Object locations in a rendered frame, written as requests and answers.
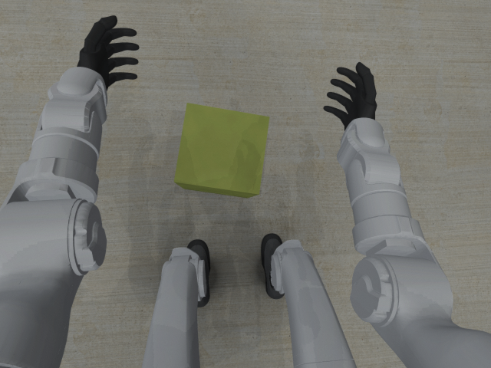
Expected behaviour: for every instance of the left robot shin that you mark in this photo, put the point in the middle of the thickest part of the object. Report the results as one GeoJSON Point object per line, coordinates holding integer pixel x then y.
{"type": "Point", "coordinates": [179, 252]}

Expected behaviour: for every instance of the robot left thigh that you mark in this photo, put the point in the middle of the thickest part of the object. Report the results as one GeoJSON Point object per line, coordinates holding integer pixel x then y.
{"type": "Point", "coordinates": [173, 336]}

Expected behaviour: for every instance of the robot right hand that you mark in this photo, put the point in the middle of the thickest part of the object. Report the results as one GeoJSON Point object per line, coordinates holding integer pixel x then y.
{"type": "Point", "coordinates": [363, 95]}

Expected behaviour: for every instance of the carton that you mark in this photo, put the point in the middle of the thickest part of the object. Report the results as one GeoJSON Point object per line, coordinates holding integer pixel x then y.
{"type": "Point", "coordinates": [221, 151]}

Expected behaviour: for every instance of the robot left upper arm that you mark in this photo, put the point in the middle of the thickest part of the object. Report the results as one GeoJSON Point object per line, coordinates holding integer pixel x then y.
{"type": "Point", "coordinates": [46, 247]}

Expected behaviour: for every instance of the robot right forearm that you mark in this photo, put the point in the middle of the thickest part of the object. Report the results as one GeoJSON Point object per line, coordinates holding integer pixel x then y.
{"type": "Point", "coordinates": [383, 222]}

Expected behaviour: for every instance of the robot left hand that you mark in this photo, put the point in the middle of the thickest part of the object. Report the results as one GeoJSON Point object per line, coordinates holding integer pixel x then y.
{"type": "Point", "coordinates": [97, 49]}

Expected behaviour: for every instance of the robot left forearm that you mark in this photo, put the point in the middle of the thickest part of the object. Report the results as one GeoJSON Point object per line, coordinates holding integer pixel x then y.
{"type": "Point", "coordinates": [66, 146]}

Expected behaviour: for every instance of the robot right upper arm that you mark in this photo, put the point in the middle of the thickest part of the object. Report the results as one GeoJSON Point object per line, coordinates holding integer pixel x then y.
{"type": "Point", "coordinates": [408, 301]}

